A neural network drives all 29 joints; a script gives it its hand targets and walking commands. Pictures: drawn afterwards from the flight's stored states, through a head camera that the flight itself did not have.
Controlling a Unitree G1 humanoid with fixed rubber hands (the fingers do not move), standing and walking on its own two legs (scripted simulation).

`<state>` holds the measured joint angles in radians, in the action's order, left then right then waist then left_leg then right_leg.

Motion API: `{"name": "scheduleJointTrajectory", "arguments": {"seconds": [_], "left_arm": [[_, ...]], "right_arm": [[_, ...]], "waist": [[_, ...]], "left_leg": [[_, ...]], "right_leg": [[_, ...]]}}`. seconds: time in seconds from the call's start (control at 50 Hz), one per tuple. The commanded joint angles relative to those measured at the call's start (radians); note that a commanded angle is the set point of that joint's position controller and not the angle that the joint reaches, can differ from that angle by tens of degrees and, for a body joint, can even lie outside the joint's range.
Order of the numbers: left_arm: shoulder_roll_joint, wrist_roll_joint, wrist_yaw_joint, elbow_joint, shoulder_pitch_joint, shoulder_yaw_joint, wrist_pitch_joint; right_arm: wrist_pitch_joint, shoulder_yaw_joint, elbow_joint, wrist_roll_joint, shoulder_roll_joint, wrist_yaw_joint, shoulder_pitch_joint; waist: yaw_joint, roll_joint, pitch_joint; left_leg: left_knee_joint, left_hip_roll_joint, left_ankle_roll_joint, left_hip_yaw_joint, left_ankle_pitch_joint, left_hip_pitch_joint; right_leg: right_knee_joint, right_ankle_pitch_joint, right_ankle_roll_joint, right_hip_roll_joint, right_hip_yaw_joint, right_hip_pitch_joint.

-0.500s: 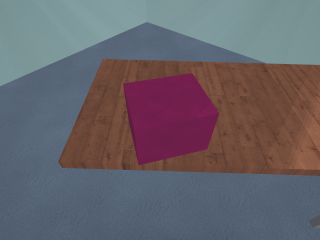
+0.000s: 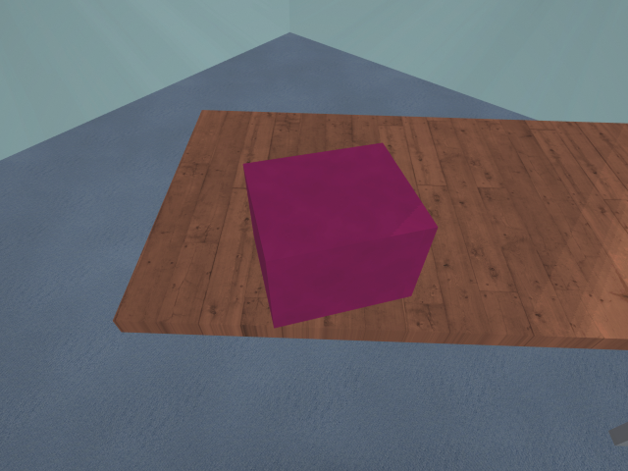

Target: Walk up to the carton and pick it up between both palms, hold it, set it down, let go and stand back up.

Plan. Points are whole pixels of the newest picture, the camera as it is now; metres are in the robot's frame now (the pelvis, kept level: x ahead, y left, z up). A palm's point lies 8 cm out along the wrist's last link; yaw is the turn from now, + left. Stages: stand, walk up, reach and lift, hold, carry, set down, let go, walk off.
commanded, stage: walk up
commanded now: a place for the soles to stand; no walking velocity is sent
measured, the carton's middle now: (330, 232) +0.45 -0.01 +0.04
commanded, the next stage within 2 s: reach and lift in 1.84 s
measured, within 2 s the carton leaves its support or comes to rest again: neither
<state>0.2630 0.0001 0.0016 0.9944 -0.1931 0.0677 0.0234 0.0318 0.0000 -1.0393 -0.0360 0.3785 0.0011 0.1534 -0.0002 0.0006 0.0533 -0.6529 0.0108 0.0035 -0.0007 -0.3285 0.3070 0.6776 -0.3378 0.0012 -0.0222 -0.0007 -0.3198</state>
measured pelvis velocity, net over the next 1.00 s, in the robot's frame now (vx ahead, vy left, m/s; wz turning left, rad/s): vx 0.06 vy -0.03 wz -0.03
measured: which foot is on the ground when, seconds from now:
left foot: down 0.00-0.18, up 0.20-0.44, down 0.46-1.00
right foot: down 0.00-1.00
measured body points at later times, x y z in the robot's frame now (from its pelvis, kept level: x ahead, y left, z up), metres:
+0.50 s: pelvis +0.06 -0.02 -0.01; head +0.11 -0.01 +0.44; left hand +0.17 +0.26 -0.14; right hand +0.18 -0.34 -0.11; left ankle +0.09 +0.10 -0.72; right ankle +0.03 -0.13 -0.71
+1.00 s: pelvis +0.06 -0.03 -0.01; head +0.10 -0.03 +0.44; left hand +0.16 +0.25 -0.13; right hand +0.16 -0.34 -0.12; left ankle +0.09 +0.10 -0.72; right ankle +0.05 -0.14 -0.72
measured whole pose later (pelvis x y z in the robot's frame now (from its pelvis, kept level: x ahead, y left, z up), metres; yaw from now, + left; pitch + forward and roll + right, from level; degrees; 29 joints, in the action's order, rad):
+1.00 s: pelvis +0.06 -0.03 -0.01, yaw -2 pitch -2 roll +0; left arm 0.31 0.00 -0.01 0.91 -0.18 0.05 0.05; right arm 0.03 0.00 -0.91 -0.01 0.38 0.00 0.13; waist 0.00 0.01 0.13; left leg -0.72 -0.02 -0.01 0.00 -0.35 0.33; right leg 0.73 -0.40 -0.02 0.00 0.00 -0.29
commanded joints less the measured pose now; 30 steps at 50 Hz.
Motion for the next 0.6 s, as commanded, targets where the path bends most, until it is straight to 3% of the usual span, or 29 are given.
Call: {"name": "scheduleJointTrajectory", "arguments": {"seconds": [0.0, 0.04, 0.06, 0.08, 0.1, 0.12, 0.14, 0.16, 0.18, 0.2, 0.22, 0.24, 0.26, 0.28, 0.3, 0.32, 0.34, 0.36, 0.38, 0.4, 0.42, 0.44, 0.46, 0.48, 0.5, 0.52, 0.54, 0.56, 0.58], "left_arm": [[0.267, 0.031, 0.012, -0.116, 0.080, 0.043, 0.015], [0.289, 0.040, 0.013, -0.128, 0.044, 0.051, 0.021], [0.279, 0.031, 0.013, -0.155, 0.042, 0.046, 0.033], [0.284, 0.035, 0.014, -0.144, 0.034, 0.055, 0.041], [0.246, 0.040, 0.019, -0.152, -0.010, 0.045, 0.051], [0.233, 0.039, 0.011, -0.109, -0.145, 0.044, 0.054], [0.292, 0.050, 0.000, -0.079, -0.221, 0.073, 0.059], [0.409, 0.052, -0.009, -0.090, -0.228, 0.100, 0.069], [0.436, 0.032, -0.006, -0.117, -0.198, 0.105, 0.065], [0.417, 0.024, -0.008, -0.133, -0.185, 0.098, 0.068], [0.383, 0.020, -0.019, -0.126, -0.170, 0.079, 0.067], [0.379, 0.027, -0.021, -0.119, -0.177, 0.078, 0.065], [0.349, 0.022, -0.027, -0.106, -0.188, 0.076, 0.063], [0.383, 0.034, -0.029, -0.125, -0.194, 0.090, 0.054], [0.366, 0.024, -0.031, -0.134, -0.168, 0.088, 0.049], [0.369, 0.026, -0.033, -0.148, -0.138, 0.082, 0.045], [0.343, 0.021, -0.032, -0.164, -0.127, 0.078, 0.039], [0.359, 0.026, -0.033, -0.177, -0.092, 0.083, 0.033], [0.362, 0.030, -0.027, -0.192, -0.046, 0.075, 0.031], [0.358, 0.021, -0.027, -0.213, -0.021, 0.069, 0.026], [0.351, 0.008, -0.025, -0.218, 0.009, 0.062, 0.020], [0.266, -0.009, -0.019, -0.250, 0.032, 0.047, 0.026], [0.206, -0.013, -0.021, -0.240, 0.007, 0.031, 0.020], [0.272, -0.012, -0.031, -0.216, -0.025, 0.043, -0.003], [0.284, -0.023, -0.031, -0.225, 0.020, 0.040, 0.006], [0.275, -0.007, -0.027, -0.230, 0.018, 0.041, 0.010], [0.275, -0.016, -0.024, -0.216, 0.031, 0.034, 0.011], [0.285, 0.000, -0.021, -0.217, 0.015, 0.036, 0.014], [0.268, 0.004, -0.019, -0.215, -0.012, 0.029, 0.021]], "right_arm": [[0.052, 0.127, 0.061, -0.027, 0.341, 0.000, 0.131], [0.056, 0.133, 0.086, -0.025, 0.324, -0.006, 0.117], [0.053, 0.134, 0.108, -0.023, 0.350, -0.004, 0.085], [0.054, 0.129, 0.096, -0.024, 0.315, -0.009, 0.077], [0.046, 0.115, 0.119, -0.014, 0.297, -0.004, 0.050], [0.037, 0.103, 0.143, -0.007, 0.266, 0.002, 0.000], [0.035, 0.088, 0.177, -0.002, 0.191, 0.002, -0.041], [0.043, 0.048, 0.221, 0.019, 0.135, 0.003, -0.054], [0.027, 0.061, 0.213, 0.002, 0.162, -0.010, -0.047], [0.021, 0.067, 0.195, -0.011, 0.212, -0.018, -0.044], [0.022, 0.066, 0.201, -0.003, 0.196, -0.014, -0.022], [0.030, 0.061, 0.227, 0.006, 0.187, -0.016, -0.053], [0.022, 0.062, 0.222, 0.003, 0.195, -0.013, -0.046], [0.022, 0.071, 0.249, 0.003, 0.183, -0.007, -0.052], [0.014, 0.073, 0.242, -0.003, 0.201, -0.008, -0.043], [0.010, 0.077, 0.249, -0.002, 0.193, -0.011, -0.029], [0.012, 0.083, 0.249, 0.003, 0.197, -0.013, -0.042], [0.014, 0.084, 0.263, 0.007, 0.179, -0.013, -0.017], [0.013, 0.079, 0.265, 0.008, 0.175, -0.010, -0.010], [0.022, 0.088, 0.238, 0.017, 0.175, -0.016, 0.060], [0.032, 0.102, 0.217, 0.011, 0.169, -0.024, 0.123], [0.050, 0.119, 0.200, -0.013, 0.257, -0.035, 0.195], [0.063, 0.117, 0.215, -0.006, 0.321, -0.035, 0.130], [0.064, 0.107, 0.233, 0.017, 0.306, -0.025, 0.079], [0.062, 0.096, 0.237, 0.006, 0.275, -0.029, 0.052], [0.061, 0.101, 0.230, 0.014, 0.250, -0.031, 0.054], [0.055, 0.083, 0.243, 0.017, 0.248, -0.037, 0.042], [0.045, 0.082, 0.221, 0.017, 0.245, -0.033, 0.030], [0.043, 0.084, 0.241, 0.009, 0.264, -0.031, 0.009]], "waist": [[-0.059, -0.131, 0.028], [-0.039, -0.108, 0.087], [-0.031, -0.118, 0.072], [-0.019, -0.081, 0.032], [0.012, -0.119, -0.013], [0.068, -0.080, -0.065], [0.095, -0.011, -0.100], [0.096, 0.275, -0.083], [0.086, 0.192, -0.029], [0.075, 0.092, -0.018], [0.066, 0.094, -0.023], [0.082, 0.195, -0.001], [0.084, 0.175, -0.013], [0.079, 0.220, 0.028], [0.076, 0.200, 0.043], [0.062, 0.153, 0.030], [0.059, 0.150, 0.001], [0.054, 0.193, -0.005], [0.039, 0.179, -0.034], [0.007, 0.188, -0.086], [-0.044, 0.127, -0.111], [-0.067, -0.023, -0.151], [-0.038, -0.198, -0.141], [-0.016, -0.134, -0.088], [-0.017, -0.224, -0.035], [-0.020, -0.114, -0.024], [-0.012, -0.116, -0.007], [-0.008, -0.140, -0.041], [-0.009, -0.215, -0.091]], "left_leg": [[0.414, -0.369, 0.253, -0.564, -0.273, -0.294], [0.405, -0.389, 0.293, -0.564, -0.188, -0.250], [0.370, -0.374, 0.290, -0.473, -0.089, -0.240], [0.301, -0.324, 0.252, -0.383, 0.145, -0.203], [0.213, -0.284, 0.217, -0.268, 0.295, -0.218], [0.119, -0.242, 0.175, -0.191, 0.318, -0.135], [-0.076, -0.163, 0.114, -0.089, 0.259, 0.022], [-0.321, 0.014, 0.038, 0.028, 0.140, 0.331], [-0.356, -0.009, 0.022, -0.007, -0.270, 0.426], [-0.401, -0.023, 0.026, -0.024, -0.293, 0.404], [-0.382, -0.028, 0.028, -0.041, -0.264, 0.400], [-0.392, -0.038, 0.034, -0.042, -0.246, 0.424], [-0.337, -0.050, 0.039, -0.033, -0.197, 0.408], [-0.329, -0.036, 0.041, -0.008, -0.224, 0.405], [-0.254, -0.048, 0.039, -0.024, -0.200, 0.377], [-0.217, -0.027, 0.031, 0.004, -0.184, 0.313], [-0.198, -0.039, 0.037, 0.011, -0.165, 0.272], [-0.134, -0.035, 0.036, 0.037, -0.158, 0.231], [-0.040, -0.015, 0.032, 0.068, -0.123, 0.127], [0.070, -0.010, 0.033, 0.087, 0.001, -0.003], [0.256, 0.000, 0.042, 0.082, 0.151, -0.137], [0.281, -0.128, 0.082, -0.123, 0.300, -0.300], [0.286, -0.379, 0.193, -0.469, 0.654, -0.333], [0.251, -0.426, 0.302, -0.469, 0.597, -0.252], [0.223, -0.382, 0.304, -0.390, 0.629, -0.201], [0.200, -0.373, 0.295, -0.372, 0.725, -0.247], [0.150, -0.337, 0.263, -0.302, 0.802, -0.208], [0.125, -0.301, 0.224, -0.259, 0.781, -0.261], [0.106, -0.321, 0.212, -0.240, 0.778, -0.256]], "right_leg": [[0.198, -0.214, -0.029, 0.039, 0.020, -0.390], [0.236, -0.230, -0.048, -0.025, 0.062, -0.404], [0.161, -0.237, -0.053, -0.032, 0.033, -0.337], [0.083, -0.232, -0.044, -0.010, 0.017, -0.239], [-0.083, -0.143, -0.049, -0.005, -0.012, -0.141], [-0.220, 0.018, -0.050, 0.034, -0.062, 0.044], [-0.294, 0.090, -0.076, -0.022, 0.056, 0.256], [-0.342, 0.219, -0.162, -0.221, 0.460, 0.418], [-0.327, 0.409, -0.245, -0.372, 0.586, 0.406], [-0.278, 0.575, -0.293, -0.384, 0.572, 0.380], [-0.231, 0.753, -0.281, -0.340, 0.518, 0.419], [-0.208, 0.848, -0.255, -0.299, 0.429, 0.465], [-0.192, 0.891, -0.207, -0.242, 0.349, 0.467], [-0.192, 0.897, -0.205, -0.254, 0.380, 0.415], [-0.165, 0.887, -0.175, -0.254, 0.366, 0.389], [-0.183, 0.848, -0.191, -0.251, 0.352, 0.346], [-0.161, 0.852, -0.199, -0.216, 0.325, 0.327], [-0.126, 0.885, -0.172, -0.195, 0.257, 0.334], [-0.106, 0.769, -0.192, -0.193, 0.253, 0.240], [-0.038, 0.755, -0.166, -0.141, 0.189, 0.237], [0.072, 0.737, -0.145, -0.112, 0.148, 0.151], [0.268, 0.566, -0.071, -0.054, 0.107, -0.005], [0.380, -0.140, -0.004, 0.097, 0.050, -0.167], [0.399, -0.298, -0.018, 0.033, 0.107, -0.181], [0.409, -0.294, -0.026, 0.037, 0.091, -0.188], [0.376, -0.298, -0.026, 0.021, 0.119, -0.205], [0.298, -0.304, -0.024, 0.004, 0.108, -0.191], [0.163, -0.305, -0.017, -0.015, 0.077, -0.153], [0.078, -0.224, -0.015, -0.029, 0.031, -0.110]]}}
